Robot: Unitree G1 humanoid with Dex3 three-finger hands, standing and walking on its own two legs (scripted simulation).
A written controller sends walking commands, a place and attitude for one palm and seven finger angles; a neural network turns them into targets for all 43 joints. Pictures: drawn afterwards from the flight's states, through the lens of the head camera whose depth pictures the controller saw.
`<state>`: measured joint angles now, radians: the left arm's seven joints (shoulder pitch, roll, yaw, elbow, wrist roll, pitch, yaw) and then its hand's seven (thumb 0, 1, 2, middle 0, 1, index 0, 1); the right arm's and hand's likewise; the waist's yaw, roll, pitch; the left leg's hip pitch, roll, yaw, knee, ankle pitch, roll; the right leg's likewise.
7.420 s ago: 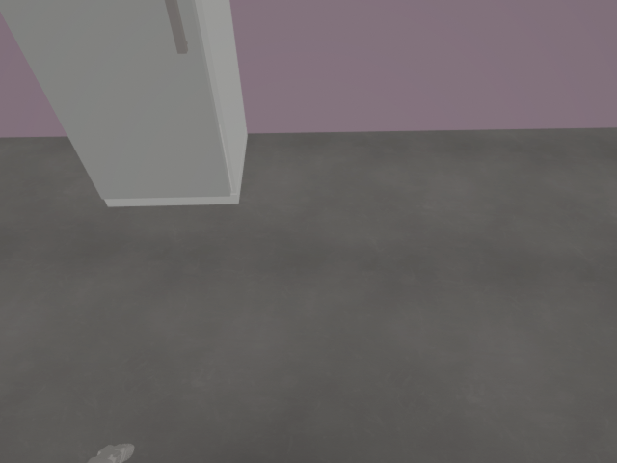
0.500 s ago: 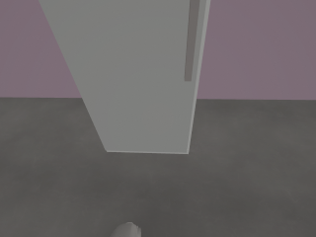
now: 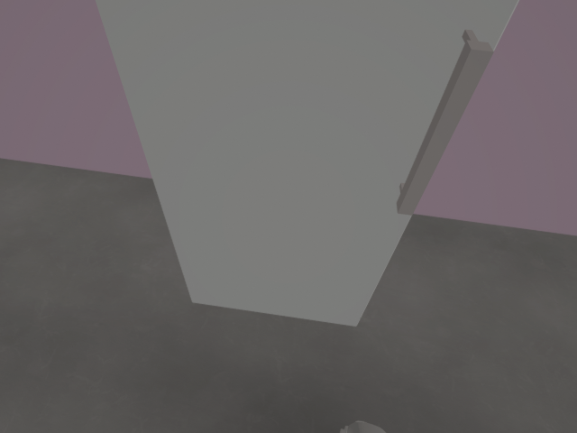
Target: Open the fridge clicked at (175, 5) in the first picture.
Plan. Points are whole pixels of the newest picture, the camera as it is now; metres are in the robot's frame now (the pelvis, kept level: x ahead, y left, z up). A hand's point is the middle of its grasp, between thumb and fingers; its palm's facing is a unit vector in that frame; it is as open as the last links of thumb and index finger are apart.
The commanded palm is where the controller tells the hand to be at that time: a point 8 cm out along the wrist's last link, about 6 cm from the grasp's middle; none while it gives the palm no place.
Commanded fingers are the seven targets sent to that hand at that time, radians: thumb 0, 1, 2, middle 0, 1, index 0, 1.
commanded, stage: come to a stop and stand still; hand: right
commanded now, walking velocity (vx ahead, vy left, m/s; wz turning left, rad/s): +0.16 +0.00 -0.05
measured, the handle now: (431, 135) +0.55 -0.17 +0.14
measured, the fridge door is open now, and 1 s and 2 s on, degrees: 0 0 0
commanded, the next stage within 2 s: look again from close up in 1.68 s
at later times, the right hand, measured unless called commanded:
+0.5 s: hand out of the picture +0.07 -0.19 -0.18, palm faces +0.05 +0.97 -0.24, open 7.4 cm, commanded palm none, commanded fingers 0.00 -0.90 -0.90 0.20 0.30 0.20 0.30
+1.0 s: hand out of the picture +0.00 -0.14 -0.15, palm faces +0.09 +0.96 -0.25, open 7.3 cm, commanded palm none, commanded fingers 0.00 -0.90 -0.90 0.20 0.30 0.20 0.30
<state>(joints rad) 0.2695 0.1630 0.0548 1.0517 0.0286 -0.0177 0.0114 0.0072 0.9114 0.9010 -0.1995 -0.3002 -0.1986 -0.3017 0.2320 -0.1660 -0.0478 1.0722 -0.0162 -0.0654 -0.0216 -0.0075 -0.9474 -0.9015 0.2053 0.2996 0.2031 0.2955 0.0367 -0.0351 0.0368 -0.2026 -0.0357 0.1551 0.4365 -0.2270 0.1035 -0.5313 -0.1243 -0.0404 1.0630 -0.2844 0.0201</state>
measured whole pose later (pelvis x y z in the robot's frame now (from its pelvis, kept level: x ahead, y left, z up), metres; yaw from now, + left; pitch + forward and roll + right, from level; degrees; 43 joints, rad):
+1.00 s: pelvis +0.01 +0.04 +0.01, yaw +0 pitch +1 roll -3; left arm 0.29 0.21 0.05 1.09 0.02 0.05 0.00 0.01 0.91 0.90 -0.20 -0.30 -0.20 -0.30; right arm 0.32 -0.13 -0.04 1.06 -0.03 -0.02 -0.03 0.01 -0.92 -0.90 0.21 0.30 0.21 0.30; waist -0.05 -0.02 0.03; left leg -0.24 0.06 0.09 0.39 -0.17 0.04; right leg -0.28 -0.03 -0.04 0.69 -0.39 0.05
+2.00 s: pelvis +0.01 +0.00 -0.01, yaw +1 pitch -3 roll +0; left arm 0.30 0.21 0.04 1.03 0.02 -0.02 0.04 0.01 0.91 0.90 -0.20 -0.30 -0.20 -0.30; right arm 0.29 -0.20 -0.02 1.03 -0.02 -0.01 -0.03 0.01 -0.91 -0.90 0.20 0.30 0.20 0.30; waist 0.02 0.00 -0.01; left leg -0.25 0.07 0.08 0.57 -0.27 -0.02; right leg -0.15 -0.03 -0.05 0.56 -0.36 0.01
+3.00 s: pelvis -0.03 -0.02 +0.00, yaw -1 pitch -2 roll +0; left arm 0.21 0.27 0.02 1.07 0.01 0.00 -0.01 0.01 0.90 0.90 -0.21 -0.30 -0.21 -0.30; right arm 0.26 -0.27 0.00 1.07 -0.03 -0.01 -0.02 0.01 -0.91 -0.90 0.21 0.30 0.20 0.30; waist 0.00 0.01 0.02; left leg -0.25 0.08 0.04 0.43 -0.14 -0.04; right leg -0.18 0.02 -0.04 0.45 -0.24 -0.02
